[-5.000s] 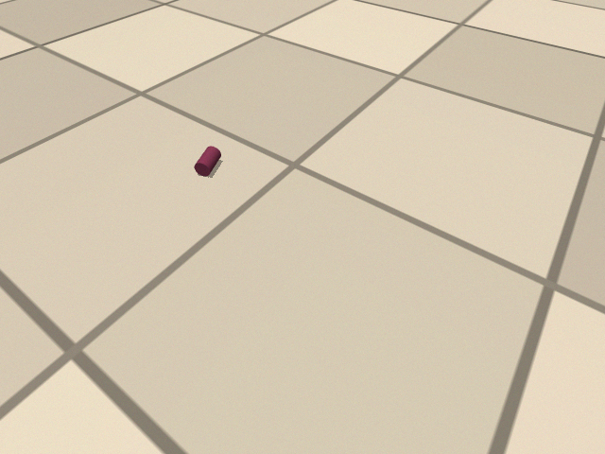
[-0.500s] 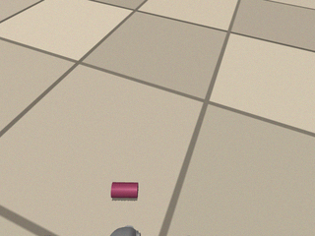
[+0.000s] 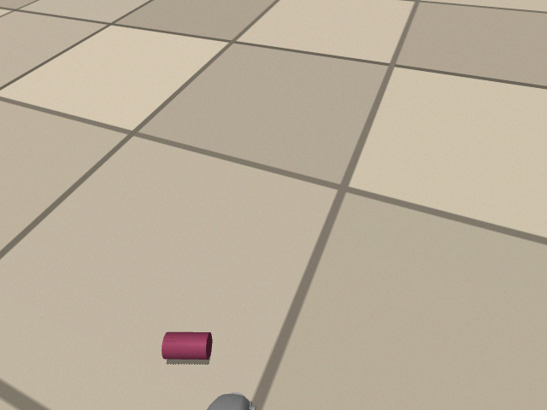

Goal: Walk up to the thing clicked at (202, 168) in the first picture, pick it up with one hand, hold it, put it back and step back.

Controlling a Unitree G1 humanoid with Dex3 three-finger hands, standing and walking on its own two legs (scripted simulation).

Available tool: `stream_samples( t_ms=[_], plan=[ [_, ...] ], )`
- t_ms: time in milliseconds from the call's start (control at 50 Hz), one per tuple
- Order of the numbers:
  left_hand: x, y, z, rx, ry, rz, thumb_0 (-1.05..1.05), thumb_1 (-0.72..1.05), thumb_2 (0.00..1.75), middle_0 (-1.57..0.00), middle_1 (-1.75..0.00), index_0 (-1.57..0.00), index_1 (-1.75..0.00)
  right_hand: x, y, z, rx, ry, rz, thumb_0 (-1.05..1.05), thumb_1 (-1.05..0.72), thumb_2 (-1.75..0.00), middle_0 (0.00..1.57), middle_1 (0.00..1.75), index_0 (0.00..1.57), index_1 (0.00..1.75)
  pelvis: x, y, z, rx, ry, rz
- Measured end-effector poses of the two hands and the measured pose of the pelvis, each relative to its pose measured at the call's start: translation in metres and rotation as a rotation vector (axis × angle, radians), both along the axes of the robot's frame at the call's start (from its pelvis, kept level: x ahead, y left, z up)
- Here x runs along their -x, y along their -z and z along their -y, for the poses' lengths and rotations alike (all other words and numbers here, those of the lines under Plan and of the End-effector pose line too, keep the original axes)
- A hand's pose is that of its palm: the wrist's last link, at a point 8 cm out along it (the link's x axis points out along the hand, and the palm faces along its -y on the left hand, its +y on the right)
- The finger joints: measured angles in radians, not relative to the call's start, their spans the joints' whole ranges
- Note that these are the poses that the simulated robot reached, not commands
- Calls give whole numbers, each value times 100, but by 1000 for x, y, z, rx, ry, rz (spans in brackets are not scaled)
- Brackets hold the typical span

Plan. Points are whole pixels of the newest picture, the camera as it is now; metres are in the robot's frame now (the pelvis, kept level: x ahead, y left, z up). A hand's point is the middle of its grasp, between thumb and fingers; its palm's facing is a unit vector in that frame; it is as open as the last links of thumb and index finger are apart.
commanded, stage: walk up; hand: left
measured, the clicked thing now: (187, 345) +0.44 +0.36 -0.69
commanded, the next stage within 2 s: stand in 1.74 s
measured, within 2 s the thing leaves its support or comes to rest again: neither
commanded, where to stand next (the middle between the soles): +0.08 +0.07 m, yaw +2 degrees
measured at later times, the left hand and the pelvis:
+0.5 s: hand out of the picture +0.03 +0.36 -0.14, palm faces +0.02 -0.88 -0.47, open 7.4 cm; pelvis -0.01 +0.06 +0.01, yaw +2 degrees
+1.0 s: hand out of the picture +0.09 +0.33 -0.12, palm faces +0.00 -0.94 -0.35, open 7.4 cm; pelvis +0.00 +0.07 +0.03, yaw +1 degrees
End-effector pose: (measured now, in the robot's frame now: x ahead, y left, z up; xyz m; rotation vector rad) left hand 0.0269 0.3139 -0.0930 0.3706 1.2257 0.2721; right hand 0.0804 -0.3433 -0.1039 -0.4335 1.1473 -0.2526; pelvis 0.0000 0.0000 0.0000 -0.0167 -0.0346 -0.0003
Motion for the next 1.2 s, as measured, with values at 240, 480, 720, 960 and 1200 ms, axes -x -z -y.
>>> stream_samples(
  t_ms=[240,480,720,960,1200],
  plan=[
    [22,-41,-42,-167,-25,-26,1,90,90,-21,-30,-21,-30,-55,9,-46,-122,-102,-4,1,-90,-90,20,30,21,30,-1,-10,-10,-21,-17,-35],
    [10,0,-88,-69,-19,-14,1,91,90,-21,-30,-20,-30,-50,-13,-106,-97,-100,63,1,-90,-90,20,30,21,30,8,-4,-60,-4,-37,3],
    [-11,8,-65,29,14,33,1,91,90,-21,-30,-20,-30,-12,-10,-103,-85,-31,2,1,-90,-90,20,30,21,30,9,-9,-64,-4,-30,6],
    [-48,-4,-60,75,24,49,1,91,90,-21,-30,-20,-30,9,-19,-112,-108,-10,-79,1,-90,-90,20,30,21,30,2,-28,-65,-9,-23,-4],
    [-69,-22,-51,92,24,86,1,91,90,-21,-30,-20,-30,-20,-32,-112,-118,-13,-9,1,-90,-90,20,30,21,30,1,-41,-65,-13,-26,9]
  ],
)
